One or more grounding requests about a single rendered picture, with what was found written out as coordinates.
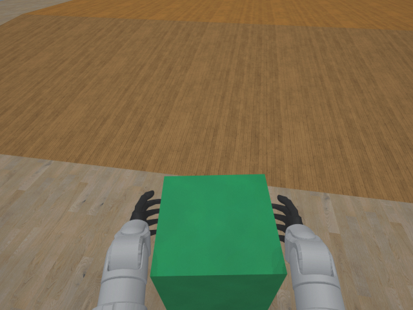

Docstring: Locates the right robot forearm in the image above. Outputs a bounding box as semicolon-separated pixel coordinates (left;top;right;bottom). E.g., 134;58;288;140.
285;224;345;310

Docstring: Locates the left robot forearm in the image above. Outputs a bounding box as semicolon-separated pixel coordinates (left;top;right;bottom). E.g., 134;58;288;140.
92;220;151;310

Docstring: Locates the right robot hand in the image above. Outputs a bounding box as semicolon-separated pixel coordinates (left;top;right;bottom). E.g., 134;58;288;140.
272;195;303;242

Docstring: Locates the left robot hand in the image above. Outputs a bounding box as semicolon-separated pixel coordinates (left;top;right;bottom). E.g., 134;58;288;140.
130;191;161;236

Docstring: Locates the carton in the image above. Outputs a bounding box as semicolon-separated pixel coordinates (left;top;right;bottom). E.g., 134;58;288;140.
150;174;287;310

